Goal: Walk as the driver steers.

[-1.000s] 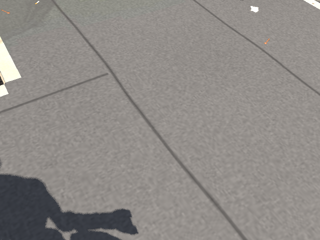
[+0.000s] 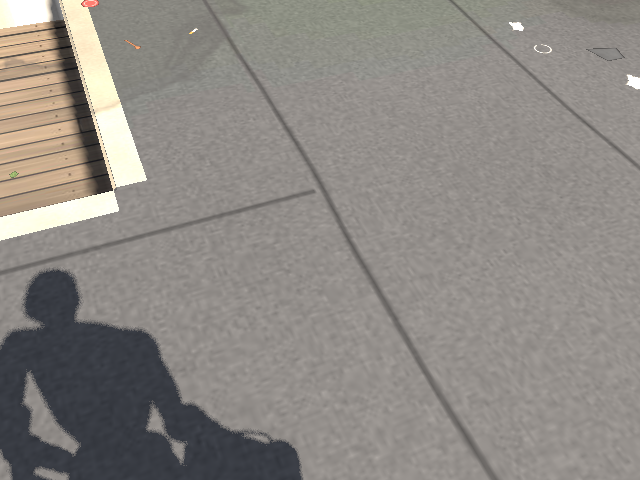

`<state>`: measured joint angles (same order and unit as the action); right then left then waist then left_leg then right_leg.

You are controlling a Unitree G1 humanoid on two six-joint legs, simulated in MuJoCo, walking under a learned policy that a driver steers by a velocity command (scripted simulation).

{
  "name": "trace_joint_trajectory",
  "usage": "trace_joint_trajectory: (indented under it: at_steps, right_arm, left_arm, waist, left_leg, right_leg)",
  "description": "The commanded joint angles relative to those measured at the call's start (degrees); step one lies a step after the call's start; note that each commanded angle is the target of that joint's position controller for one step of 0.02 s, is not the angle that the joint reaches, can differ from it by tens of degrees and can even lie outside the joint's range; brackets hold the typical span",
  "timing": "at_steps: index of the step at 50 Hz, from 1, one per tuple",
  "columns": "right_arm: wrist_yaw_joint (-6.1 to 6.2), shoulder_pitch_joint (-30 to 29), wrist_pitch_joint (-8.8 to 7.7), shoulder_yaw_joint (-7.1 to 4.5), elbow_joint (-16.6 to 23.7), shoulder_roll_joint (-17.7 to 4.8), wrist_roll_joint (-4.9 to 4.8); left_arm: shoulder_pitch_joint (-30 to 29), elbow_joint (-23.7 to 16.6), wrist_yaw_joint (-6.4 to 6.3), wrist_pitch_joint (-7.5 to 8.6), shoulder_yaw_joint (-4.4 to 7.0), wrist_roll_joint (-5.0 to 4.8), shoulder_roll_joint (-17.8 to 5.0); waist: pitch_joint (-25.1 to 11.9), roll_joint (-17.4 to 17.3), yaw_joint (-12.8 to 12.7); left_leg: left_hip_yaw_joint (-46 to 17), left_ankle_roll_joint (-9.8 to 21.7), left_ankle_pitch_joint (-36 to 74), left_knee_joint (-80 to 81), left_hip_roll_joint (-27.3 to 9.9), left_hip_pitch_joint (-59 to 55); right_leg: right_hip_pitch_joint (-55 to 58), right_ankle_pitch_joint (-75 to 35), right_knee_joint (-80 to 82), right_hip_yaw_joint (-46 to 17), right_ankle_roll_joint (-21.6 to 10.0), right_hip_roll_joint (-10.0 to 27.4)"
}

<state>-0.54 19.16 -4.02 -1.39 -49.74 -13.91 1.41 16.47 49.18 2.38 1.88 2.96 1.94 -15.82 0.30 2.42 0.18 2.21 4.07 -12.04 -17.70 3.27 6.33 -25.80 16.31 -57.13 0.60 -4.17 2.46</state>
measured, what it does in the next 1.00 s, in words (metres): walks ahead, turning right: right foot, then left foot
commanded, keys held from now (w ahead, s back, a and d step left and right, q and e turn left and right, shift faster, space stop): w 0.02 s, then w+e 0.72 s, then w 0.26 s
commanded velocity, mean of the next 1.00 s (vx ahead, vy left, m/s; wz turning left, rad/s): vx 0.49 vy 0.00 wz -0.38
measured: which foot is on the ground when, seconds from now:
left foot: down 0.00-0.32, up 0.34-0.86, down 0.88-1.00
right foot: up 0.00-0.32, down 0.34-0.88, up 0.90-1.00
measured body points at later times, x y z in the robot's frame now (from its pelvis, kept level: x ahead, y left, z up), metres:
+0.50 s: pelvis +0.27 -0.06 -0.01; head +0.30 -0.07 +0.44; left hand +0.40 +0.20 -0.14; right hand +0.31 -0.33 -0.14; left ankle +0.25 +0.09 -0.66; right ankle +0.30 -0.10 -0.75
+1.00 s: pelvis +0.57 -0.09 -0.01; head +0.60 -0.09 +0.44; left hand +0.71 +0.15 -0.15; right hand +0.58 -0.38 -0.12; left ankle +0.65 -0.03 -0.75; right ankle +0.41 -0.13 -0.66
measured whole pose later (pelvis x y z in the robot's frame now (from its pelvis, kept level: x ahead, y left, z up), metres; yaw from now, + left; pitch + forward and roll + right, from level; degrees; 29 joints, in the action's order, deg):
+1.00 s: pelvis +0.57 -0.09 -0.01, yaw -26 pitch +1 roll +0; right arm -0.2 10.1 -4.0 -1.6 -45.5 -14.7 1.9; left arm 20.2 50.1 0.4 2.7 3.3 1.4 -16.4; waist 2.3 1.6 -2.2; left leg 2.1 3.2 -9.8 -27.1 2.6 18.2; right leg -18.0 20.6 -64.2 -4.6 -4.4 -4.7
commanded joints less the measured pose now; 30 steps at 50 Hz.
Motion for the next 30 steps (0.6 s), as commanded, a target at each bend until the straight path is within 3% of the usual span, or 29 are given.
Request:
trace_joint_trajectory:
  at_steps: [1, 6, 11, 14, 15, 16, 17, 18, 19, 20, 21, 22, 24, 26, 30]
  right_arm:
    - [0.26, 3.4, -1.40, -1.48, 0.4, -7.1, -0.80]
    - [0.45, 5.8, -1.54, -1.14, -2.2, -6.2, -0.17]
    - [1.21, 6.8, -1.92, -0.88, -4.4, -6.3, -0.23]
    - [1.97, 5.5, -1.54, -1.29, -5.0, -8.5, 0.14]
    - [2.20, 5.2, -0.98, -1.60, -5.0, -9.5, 0.48]
    - [2.30, 4.8, -0.49, -1.77, -4.6, -10.1, 0.36]
    - [2.16, 5.0, -0.58, -1.38, -3.0, -9.1, 0.23]
    - [0.74, 9.3, -0.98, -0.28, -0.4, -2.4, -0.38]
    - [0.59, 2.7, -1.58, -1.42, 0.6, -7.8, 0.16]
    - [0.31, -1.8, -2.41, -1.34, 2.6, -8.0, -0.47]
    - [0.37, -2.7, -2.91, -1.18, 2.8, -7.7, -0.37]
    - [0.48, -3.1, -2.35, -1.17, 2.7, -7.1, 0.24]
    - [0.24, -1.5, -0.11, -0.92, 3.0, -5.8, 1.46]
    - [-0.04, -2.7, 1.30, -0.70, 4.0, -4.7, 1.74]
    - [-0.35, -13.2, 1.87, -0.66, 8.1, -5.0, 1.54]
  left_arm:
    - [-3.2, -3.6, 0.57, 0.15, 0.60, 0.44, -3.4]
    - [-12.3, -6.4, 0.76, -0.14, -0.33, -0.33, -1.5]
    - [-18.2, -8.9, 0.95, 0.12, -1.09, -0.16, -0.8]
    - [-12.5, -7.5, 0.32, 0.31, -0.38, 0.05, -2.3]
    - [-6.3, -5.7, 0.11, 0.53, 0.26, 0.14, -3.5]
    - [2.1, -2.9, -0.21, 0.90, 1.18, 0.57, -5.1]
    - [10.3, -1.2, -1.00, 0.91, 2.74, 1.29, -9.4]
    - [8.4, -2.2, -1.39, 0.48, 4.09, 1.08, -15.1]
    - [7.7, -1.8, -1.21, -0.07, 4.18, -1.67, -13.2]
    - [3.4, -2.1, -1.56, -0.19, 3.68, -1.73, -11.3]
    - [1.2, -2.2, -1.55, -0.06, 3.03, -1.56, -8.3]
    - [-0.3, -2.2, -1.71, 0.26, 2.69, -1.56, -7.0]
    - [-0.7, -1.9, -1.88, 1.06, 2.12, -1.88, -5.7]
    - [0.9, -1.4, -1.85, 1.83, 2.46, -2.07, -7.0]
    - [5.3, -0.8, -1.98, 1.64, 2.79, -2.14, -7.9]
  waist:
    - [3.3, -6.9, 0.3]
    - [6.0, -6.4, 1.8]
    - [7.2, -6.0, 2.3]
    - [2.4, -7.6, -1.0]
    - [-1.3, -8.0, -3.5]
    - [-5.9, -7.0, -7.1]
    - [-11.4, -2.4, -10.0]
    - [-16.1, 11.2, -4.2]
    - [-15.7, 3.0, -6.7]
    - [-6.7, 1.1, -4.8]
    - [-2.3, -3.4, -2.9]
    - [0.1, -4.6, -1.1]
    - [-0.4, -3.3, 1.4]
    - [-0.1, -2.5, 1.7]
    - [2.7, -0.8, -1.4]
  left_leg:
    - [-13.1, 6.9, 10.0, 11.0, -14.4, -7.1]
    - [-3.9, 5.9, 19.8, 11.8, -13.5, -6.1]
    - [1.3, 4.5, 28.8, 10.9, -15.4, -8.7]
    - [4.6, 2.8, 55.4, -1.8, -16.0, -13.8]
    - [5.5, 2.4, 60.1, -11.2, -16.0, -14.1]
    - [6.9, 1.5, 55.3, -23.7, -15.1, -9.6]
    - [7.6, 0.6, 36.7, -40.9, -12.9, 2.4]
    - [4.6, -2.2, -16.7, -62.6, -0.1, 27.0]
    - [-6.0, -1.4, -14.7, -66.2, -1.2, 33.8]
    - [-6.2, -1.1, -8.2, -63.0, -4.7, 36.0]
    - [-5.5, -1.3, -4.8, -57.9, -6.8, 33.3]
    - [-5.6, -2.0, -4.5, -54.5, -8.0, 30.0]
    - [-5.3, -3.9, -5.4, -49.8, -8.7, 24.9]
    - [-3.9, -5.4, -4.3, -45.6, -8.8, 25.3]
    - [-2.6, -7.4, 5.8, -34.1, -8.8, 31.0]
  right_leg:
    - [-14.2, -5.0, -1.2, 0.0, 2.0, 2.7]
    - [-16.0, -11.7, 7.9, 0.0, 3.0, 0.6]
    - [-9.6, -14.9, 20.4, 4.3, -0.4, -1.0]
    - [-1.1, -8.7, 22.4, 7.5, -4.0, -5.5]
    - [4.9, -6.3, 23.5, 7.9, -5.3, -7.4]
    - [16.0, -7.1, 27.2, 6.9, -7.0, -8.5]
    - [29.7, 0.0, 28.7, -5.9, -10.3, 0.8]
    - [45.3, -0.3, 33.6, -38.9, -20.3, 17.3]
    - [44.3, 2.0, 39.9, -44.4, -20.4, 16.2]
    - [36.0, -1.5, 41.4, -34.9, -18.2, 15.0]
    - [28.1, -9.0, 42.7, -29.4, -16.1, 12.9]
    - [22.2, -15.2, 43.2, -25.0, -14.4, 10.1]
    - [16.6, -21.8, 44.3, -19.6, -13.3, 6.9]
    - [14.4, -23.4, 45.1, -17.2, -13.2, 5.0]
    - [15.1, -21.2, 46.5, -17.1, -10.5, 2.7]
Next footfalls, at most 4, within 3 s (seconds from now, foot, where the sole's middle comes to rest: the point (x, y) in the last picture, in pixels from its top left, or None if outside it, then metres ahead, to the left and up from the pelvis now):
0.34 right None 0.34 -0.11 -0.78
0.88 left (338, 403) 0.69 -0.05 -0.78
1.38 right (458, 350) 0.83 -0.34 -0.78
1.88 left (421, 273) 1.07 -0.28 -0.78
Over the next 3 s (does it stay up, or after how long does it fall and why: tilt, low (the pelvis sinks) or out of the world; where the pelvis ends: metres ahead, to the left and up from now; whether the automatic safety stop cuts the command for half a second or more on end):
stays up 1.02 -0.34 0.00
